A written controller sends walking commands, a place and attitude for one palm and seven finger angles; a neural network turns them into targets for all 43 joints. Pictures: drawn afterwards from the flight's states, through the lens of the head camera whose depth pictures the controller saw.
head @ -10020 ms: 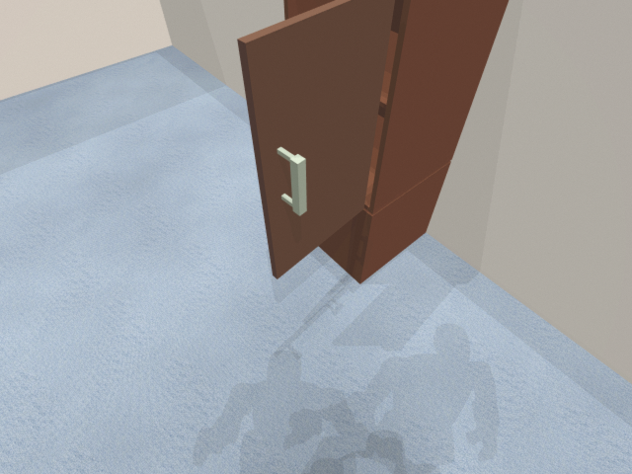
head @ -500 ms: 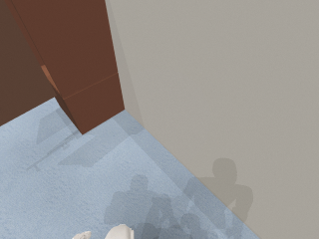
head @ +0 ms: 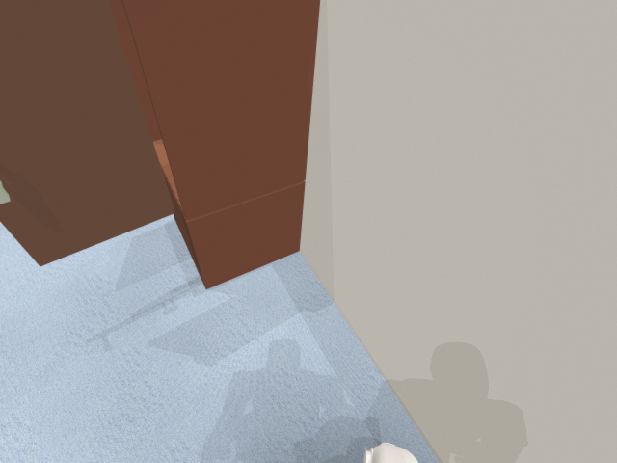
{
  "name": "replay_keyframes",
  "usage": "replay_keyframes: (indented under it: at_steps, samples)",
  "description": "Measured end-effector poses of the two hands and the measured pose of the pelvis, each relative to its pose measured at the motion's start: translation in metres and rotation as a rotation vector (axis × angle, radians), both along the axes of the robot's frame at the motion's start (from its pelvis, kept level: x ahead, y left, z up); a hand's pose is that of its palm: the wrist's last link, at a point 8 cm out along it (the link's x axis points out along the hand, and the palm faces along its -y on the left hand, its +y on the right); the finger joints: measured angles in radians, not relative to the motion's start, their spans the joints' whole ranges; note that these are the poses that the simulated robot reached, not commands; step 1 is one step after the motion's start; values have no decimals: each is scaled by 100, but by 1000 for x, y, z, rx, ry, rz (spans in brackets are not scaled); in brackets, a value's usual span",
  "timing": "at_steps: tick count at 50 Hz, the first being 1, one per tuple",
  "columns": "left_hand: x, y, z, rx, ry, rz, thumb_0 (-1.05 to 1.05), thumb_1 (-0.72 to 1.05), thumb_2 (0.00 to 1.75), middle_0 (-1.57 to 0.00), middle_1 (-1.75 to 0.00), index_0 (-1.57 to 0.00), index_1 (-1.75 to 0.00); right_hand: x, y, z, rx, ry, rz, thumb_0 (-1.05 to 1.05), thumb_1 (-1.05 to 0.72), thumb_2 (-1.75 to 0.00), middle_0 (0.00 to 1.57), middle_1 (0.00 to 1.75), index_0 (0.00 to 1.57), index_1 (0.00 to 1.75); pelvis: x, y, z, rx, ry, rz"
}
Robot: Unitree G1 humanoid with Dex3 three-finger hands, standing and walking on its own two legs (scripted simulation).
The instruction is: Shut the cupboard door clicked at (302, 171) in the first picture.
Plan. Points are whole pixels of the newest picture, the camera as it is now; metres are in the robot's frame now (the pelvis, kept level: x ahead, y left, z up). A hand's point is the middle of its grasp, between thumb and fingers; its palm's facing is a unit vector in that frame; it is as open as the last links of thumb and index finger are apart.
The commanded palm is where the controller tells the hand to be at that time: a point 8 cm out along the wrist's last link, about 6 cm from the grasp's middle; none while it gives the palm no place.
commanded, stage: turn to face it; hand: left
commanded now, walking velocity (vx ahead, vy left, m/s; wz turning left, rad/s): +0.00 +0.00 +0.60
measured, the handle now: out of the picture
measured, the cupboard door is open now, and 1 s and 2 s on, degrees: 95 95 95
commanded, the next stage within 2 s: take the last steps up to it in 1.14 s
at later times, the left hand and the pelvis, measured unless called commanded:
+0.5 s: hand (202, 428) +0.18 +0.17 -0.16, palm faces +0.25 -0.95 -0.19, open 7.4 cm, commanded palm none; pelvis +0.11 -0.03 +0.00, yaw +17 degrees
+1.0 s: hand out of the picture +0.09 +0.23 -0.17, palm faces +0.50 -0.82 -0.26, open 7.4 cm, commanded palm none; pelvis +0.13 +0.00 +0.00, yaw +30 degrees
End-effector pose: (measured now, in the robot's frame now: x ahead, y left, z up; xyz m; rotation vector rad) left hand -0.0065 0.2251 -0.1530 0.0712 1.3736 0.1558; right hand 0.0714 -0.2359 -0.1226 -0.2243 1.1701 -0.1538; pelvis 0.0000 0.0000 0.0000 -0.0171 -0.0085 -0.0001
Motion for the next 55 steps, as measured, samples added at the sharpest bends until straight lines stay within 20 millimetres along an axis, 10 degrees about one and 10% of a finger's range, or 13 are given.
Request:
replay_keyframes:
  at_steps: [9, 16, 24, 34, 45, 55]
  samples:
    - [152, -6, 15, 32, -224, -32, 0, 91, 90, -19, -29, -20, -30, -26, -12, -6, 15, 237, -52, 0, -93, -90, 20, 30, 20, 30, 57, -15, 2, 4, 12, 83]
    - [222, -13, 24, 103, -369, -21, 0, 91, 90, -20, -29, -20, -30, 5, -38, -28, 26, 309, -48, 0, -91, -90, 20, 30, 20, 30, 92, -35, -13, 12, 18, 162]
    - [179, -10, 22, 99, -288, 117, 0, 91, 90, -20, -30, -20, -30, 124, -38, -12, -3, 165, 130, 0, -91, -90, 20, 30, 20, 30, 108, -32, -3, 17, 11, 277]
    - [68, 34, -20, 85, -56, 343, 0, 91, 90, -20, -30, -20, -30, 264, 35, 7, -72, -106, 421, 0, -91, -90, 20, 30, 20, 30, 116, 5, -23, -1, 19, 394]
    - [50, 54, 13, 153, -49, 439, 1, 91, 90, -19, -29, -20, -30, 270, 78, 11, -22, -51, 528, 0, -91, -90, 20, 30, 20, 30, 125, 10, -2, -21, 24, 480]
    - [90, 17, 19, 186, -143, 460, 0, 91, 90, -20, -29, -20, -30, 252, 48, -26, 45, 93, 507, 0, -90, -90, 20, 30, 20, 30, 145, -19, -11, 17, 29, 552]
